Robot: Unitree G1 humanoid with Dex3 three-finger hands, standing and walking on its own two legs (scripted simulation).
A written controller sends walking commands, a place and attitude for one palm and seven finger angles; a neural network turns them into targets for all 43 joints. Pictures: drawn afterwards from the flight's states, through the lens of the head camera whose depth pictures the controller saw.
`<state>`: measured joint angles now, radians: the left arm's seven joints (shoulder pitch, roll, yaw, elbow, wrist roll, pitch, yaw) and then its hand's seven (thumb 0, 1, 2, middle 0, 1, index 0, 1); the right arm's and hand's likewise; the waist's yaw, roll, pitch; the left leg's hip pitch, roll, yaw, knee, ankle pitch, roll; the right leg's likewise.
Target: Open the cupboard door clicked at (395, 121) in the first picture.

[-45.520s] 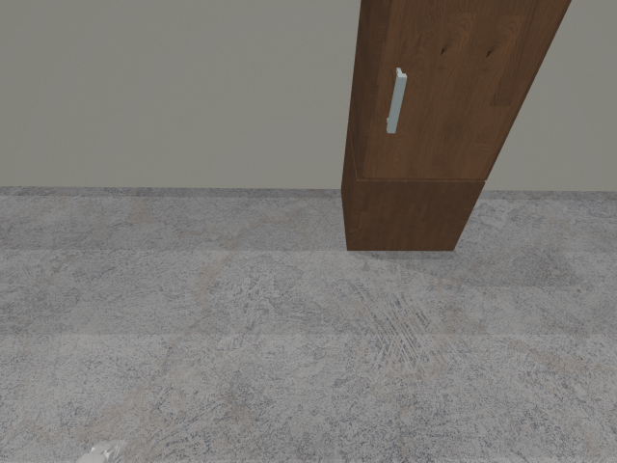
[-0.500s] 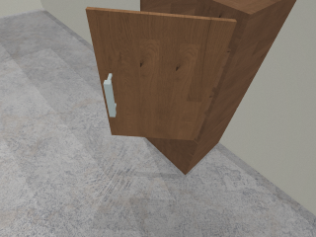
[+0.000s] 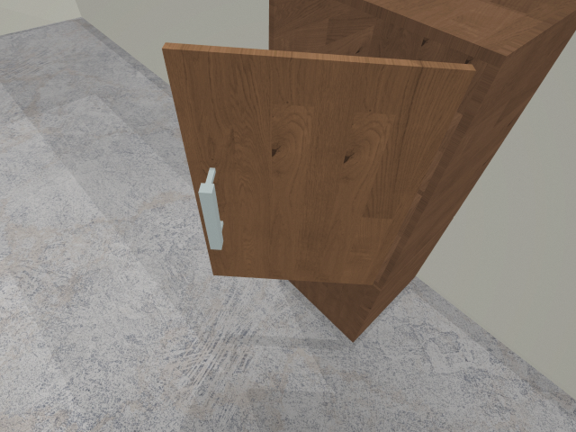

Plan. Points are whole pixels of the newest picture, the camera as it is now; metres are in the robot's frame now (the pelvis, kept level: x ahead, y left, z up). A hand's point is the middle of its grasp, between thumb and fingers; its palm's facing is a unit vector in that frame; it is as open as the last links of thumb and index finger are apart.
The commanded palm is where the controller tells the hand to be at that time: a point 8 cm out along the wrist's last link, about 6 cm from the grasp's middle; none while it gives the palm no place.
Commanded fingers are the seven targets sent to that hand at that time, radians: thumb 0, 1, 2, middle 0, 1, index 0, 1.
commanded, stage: come to a stop and stand still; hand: left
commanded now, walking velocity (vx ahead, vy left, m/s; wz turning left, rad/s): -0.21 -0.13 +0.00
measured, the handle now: (214, 210) +0.49 +0.17 -0.04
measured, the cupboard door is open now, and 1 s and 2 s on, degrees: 44 44 44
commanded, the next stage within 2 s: look again from close up in 1.06 s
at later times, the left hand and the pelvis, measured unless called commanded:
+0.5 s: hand out of the picture -0.03 +0.14 -0.15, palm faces +0.04 -0.98 -0.22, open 7.4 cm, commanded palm none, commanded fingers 0.00 0.90 0.90 -0.20 -0.30 -0.20 -0.30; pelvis -0.06 -0.04 +0.01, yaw -1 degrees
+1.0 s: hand out of the picture -0.08 +0.14 -0.17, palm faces +0.05 -0.99 -0.13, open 7.4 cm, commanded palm none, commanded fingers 0.00 0.90 0.90 -0.20 -0.30 -0.20 -0.30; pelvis -0.06 +0.00 +0.01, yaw +0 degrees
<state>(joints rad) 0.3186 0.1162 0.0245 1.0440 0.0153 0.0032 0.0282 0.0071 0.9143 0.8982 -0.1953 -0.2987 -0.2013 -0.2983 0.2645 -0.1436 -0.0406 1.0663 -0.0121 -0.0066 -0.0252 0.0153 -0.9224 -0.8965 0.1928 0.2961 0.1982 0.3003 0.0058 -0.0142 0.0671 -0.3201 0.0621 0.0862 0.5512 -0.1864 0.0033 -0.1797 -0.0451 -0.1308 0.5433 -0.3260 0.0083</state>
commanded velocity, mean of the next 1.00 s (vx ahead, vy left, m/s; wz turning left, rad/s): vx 0.03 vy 0.02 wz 0.00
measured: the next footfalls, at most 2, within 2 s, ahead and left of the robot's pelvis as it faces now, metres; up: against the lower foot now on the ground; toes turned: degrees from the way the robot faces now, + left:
right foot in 0.32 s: -0.03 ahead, -0.14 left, +0.00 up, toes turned -4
left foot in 0.64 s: -0.02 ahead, +0.09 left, +0.00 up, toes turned +4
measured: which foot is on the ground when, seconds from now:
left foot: down 0.00-0.34, up 0.36-0.62, down 0.64-1.00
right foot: down 0.00-0.04, up 0.06-0.30, down 0.32-1.00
